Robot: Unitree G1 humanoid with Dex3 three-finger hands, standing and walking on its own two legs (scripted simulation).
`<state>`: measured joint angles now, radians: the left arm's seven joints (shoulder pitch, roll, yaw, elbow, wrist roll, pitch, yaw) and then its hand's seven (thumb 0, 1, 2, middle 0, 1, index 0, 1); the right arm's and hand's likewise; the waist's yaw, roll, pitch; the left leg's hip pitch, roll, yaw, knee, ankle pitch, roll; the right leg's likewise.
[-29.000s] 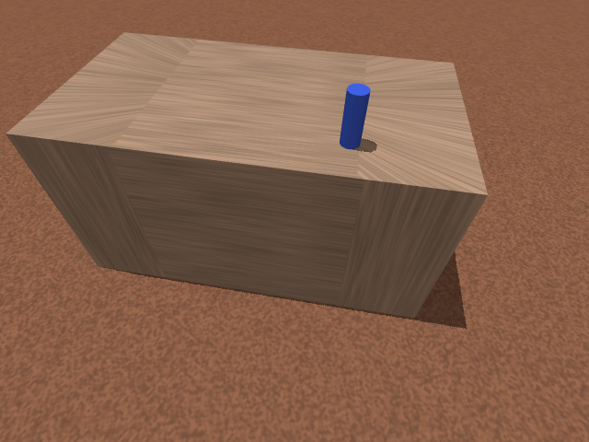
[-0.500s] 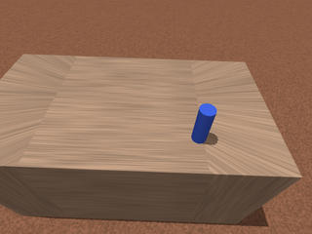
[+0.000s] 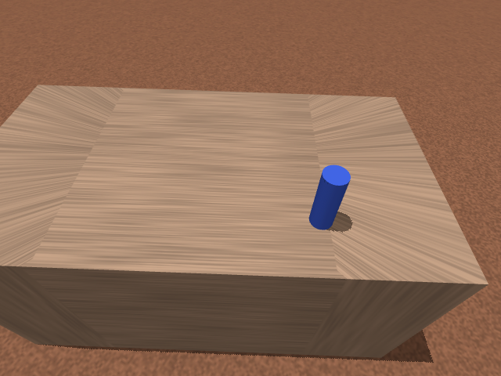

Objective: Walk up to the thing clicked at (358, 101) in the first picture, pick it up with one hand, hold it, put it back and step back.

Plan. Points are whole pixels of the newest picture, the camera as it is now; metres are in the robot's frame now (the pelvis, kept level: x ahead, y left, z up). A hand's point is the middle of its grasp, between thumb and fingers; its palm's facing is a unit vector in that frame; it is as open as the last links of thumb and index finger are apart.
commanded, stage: stand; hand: right
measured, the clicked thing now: (327, 199) +0.48 -0.16 -0.05
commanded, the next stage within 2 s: step back in 0.32 s
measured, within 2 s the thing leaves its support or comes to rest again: neither
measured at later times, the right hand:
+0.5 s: hand out of the picture +0.07 -0.26 -0.17, palm faces -0.03 +0.93 -0.37, open 7.4 cm
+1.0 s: hand out of the picture -0.02 -0.20 -0.16, palm faces +0.02 +0.91 -0.42, open 7.4 cm
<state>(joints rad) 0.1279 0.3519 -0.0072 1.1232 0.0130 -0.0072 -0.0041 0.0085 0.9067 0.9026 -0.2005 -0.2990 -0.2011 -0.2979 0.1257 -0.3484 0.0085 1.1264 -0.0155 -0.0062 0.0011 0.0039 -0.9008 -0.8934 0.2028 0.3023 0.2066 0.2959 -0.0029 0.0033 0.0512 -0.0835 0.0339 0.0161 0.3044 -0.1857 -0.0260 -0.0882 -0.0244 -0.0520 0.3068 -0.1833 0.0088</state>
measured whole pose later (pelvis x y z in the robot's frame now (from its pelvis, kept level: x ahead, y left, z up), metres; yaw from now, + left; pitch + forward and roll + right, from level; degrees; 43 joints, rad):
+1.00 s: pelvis -0.11 +0.06 -0.02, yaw -3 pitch -2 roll -1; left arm 0.12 0.39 0.06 0.88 0.02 0.07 0.01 0.01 0.91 0.90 -0.20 -0.30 -0.20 -0.30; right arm 0.13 -0.35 -0.04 0.85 -0.02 0.02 -0.03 0.00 -0.90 -0.89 0.21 0.30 0.21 0.30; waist -0.02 -0.03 0.21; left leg -0.29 0.00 0.05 0.59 -0.27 0.06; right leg -0.33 0.06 0.10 0.88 -0.47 0.02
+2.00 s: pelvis -0.39 +0.04 -0.03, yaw -5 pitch -2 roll +0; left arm 0.25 0.38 0.08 0.86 0.05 0.07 -0.03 0.01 0.91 0.90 -0.20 -0.30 -0.20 -0.30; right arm 0.11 -0.41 -0.06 0.83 -0.02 0.05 -0.03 0.00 -0.90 -0.89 0.21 0.30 0.21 0.30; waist 0.03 0.02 0.13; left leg -0.52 0.01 -0.05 0.79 -0.39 -0.01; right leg -0.24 0.00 0.02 0.68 -0.41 -0.01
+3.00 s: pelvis -0.66 +0.01 -0.03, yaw +1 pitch -3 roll +2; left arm 0.23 0.41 0.06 0.96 0.02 0.03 0.00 0.01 0.91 0.90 -0.20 -0.30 -0.20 -0.30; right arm 0.22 -0.36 -0.05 0.99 -0.04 0.00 0.01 0.01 -0.90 -0.89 0.20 0.30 0.21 0.30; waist 0.03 -0.03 0.09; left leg -0.27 -0.04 0.00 0.62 -0.29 0.02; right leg -0.30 -0.06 0.01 0.78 -0.49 -0.01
